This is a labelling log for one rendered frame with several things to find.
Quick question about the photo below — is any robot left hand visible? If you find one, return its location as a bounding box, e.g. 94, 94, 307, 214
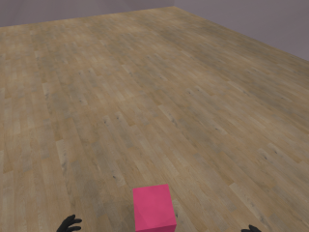
56, 215, 82, 232

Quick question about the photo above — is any carton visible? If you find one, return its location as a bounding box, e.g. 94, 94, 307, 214
132, 184, 177, 232

